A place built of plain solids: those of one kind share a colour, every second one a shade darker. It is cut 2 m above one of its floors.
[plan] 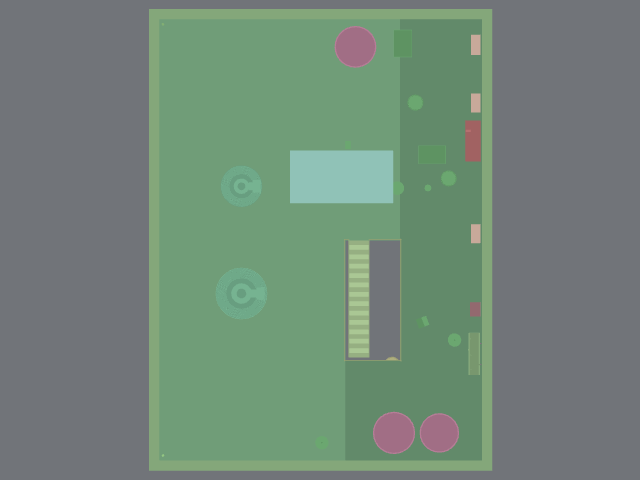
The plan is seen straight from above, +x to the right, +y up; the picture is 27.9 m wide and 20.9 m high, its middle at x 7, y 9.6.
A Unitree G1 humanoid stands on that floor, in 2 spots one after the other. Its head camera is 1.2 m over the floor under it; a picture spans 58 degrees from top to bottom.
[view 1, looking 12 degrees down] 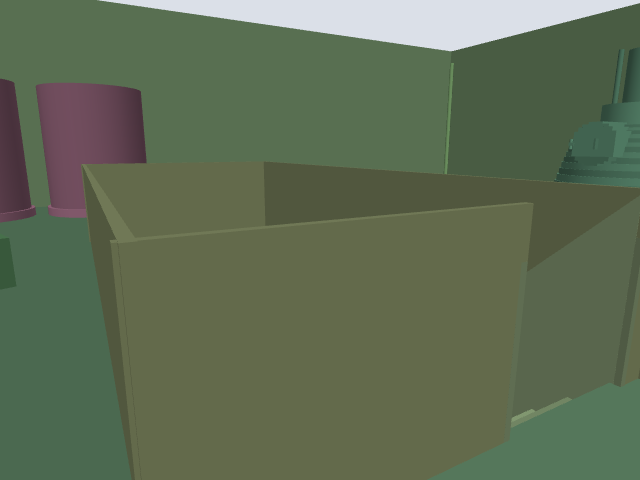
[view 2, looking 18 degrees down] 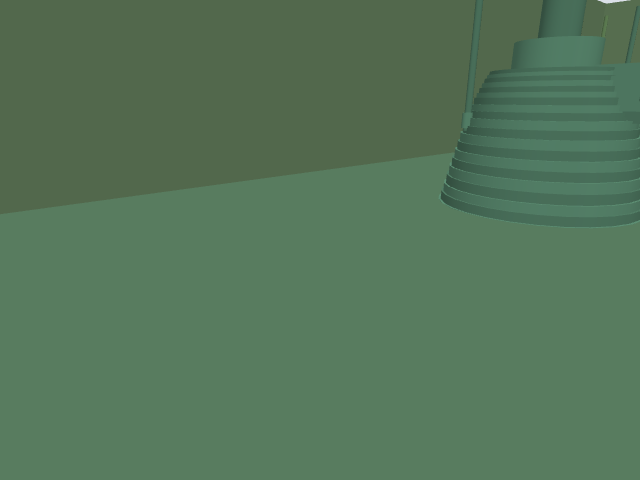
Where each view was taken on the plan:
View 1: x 10.60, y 10.65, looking -119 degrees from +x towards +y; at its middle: well_rail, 1.19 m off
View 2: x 5.78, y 1.90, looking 139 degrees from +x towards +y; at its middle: upper_floor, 3.88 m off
